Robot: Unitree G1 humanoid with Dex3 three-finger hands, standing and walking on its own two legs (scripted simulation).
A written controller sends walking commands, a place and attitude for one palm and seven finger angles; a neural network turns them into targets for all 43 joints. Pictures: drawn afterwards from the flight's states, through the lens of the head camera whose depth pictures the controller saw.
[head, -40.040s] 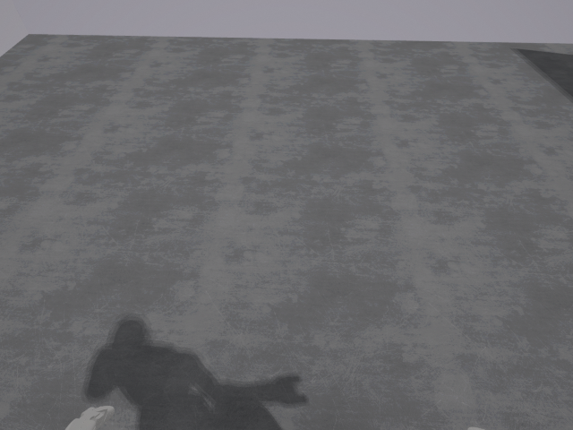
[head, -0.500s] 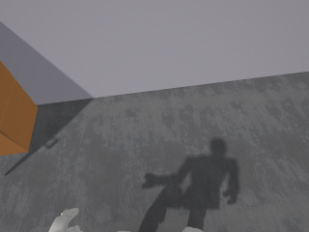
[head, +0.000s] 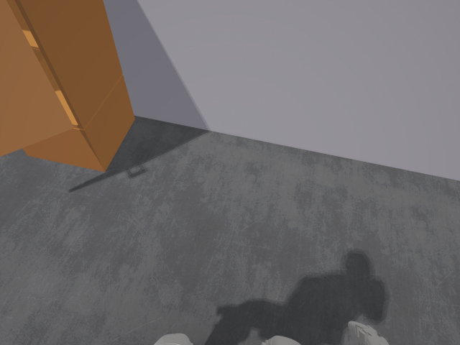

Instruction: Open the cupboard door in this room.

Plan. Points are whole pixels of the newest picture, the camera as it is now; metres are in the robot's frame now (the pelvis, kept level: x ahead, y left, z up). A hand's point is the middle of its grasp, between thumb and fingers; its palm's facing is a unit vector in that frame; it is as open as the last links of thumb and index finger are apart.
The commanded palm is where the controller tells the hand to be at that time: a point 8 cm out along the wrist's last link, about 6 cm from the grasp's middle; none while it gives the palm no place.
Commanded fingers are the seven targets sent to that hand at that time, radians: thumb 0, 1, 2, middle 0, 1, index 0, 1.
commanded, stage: turn to face it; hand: left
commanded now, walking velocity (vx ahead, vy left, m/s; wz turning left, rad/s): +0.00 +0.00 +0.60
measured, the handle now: out of the picture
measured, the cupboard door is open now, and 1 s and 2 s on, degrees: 49 49 49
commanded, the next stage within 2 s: take the last steps up to it in 1.16 s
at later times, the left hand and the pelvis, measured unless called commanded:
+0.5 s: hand out of the picture +0.04 +0.17 -0.14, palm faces +0.31 -0.92 -0.24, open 7.4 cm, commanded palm none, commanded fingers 0.00 0.90 0.90 -0.20 -0.30 -0.20 -0.30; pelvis +0.02 -0.04 +0.01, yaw +19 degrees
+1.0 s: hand out of the picture +0.02 +0.21 -0.14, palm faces +0.55 -0.80 -0.25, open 7.4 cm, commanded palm none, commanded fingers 0.00 0.90 0.90 -0.20 -0.30 -0.20 -0.30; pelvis +0.03 -0.03 +0.02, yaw +33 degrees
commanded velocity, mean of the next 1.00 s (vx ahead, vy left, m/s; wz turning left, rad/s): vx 0.00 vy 0.00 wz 0.52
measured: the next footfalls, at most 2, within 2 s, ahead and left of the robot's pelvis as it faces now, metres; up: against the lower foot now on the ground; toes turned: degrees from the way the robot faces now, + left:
right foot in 0.30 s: +0.07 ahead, -0.17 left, +0.00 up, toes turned +8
left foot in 0.62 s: +0.02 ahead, +0.10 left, +0.00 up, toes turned +28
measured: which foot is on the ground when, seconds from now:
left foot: down 0.00-0.30, up 0.32-0.60, down 0.62-1.00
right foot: up 0.00-0.28, down 0.30-0.62, up 0.64-1.00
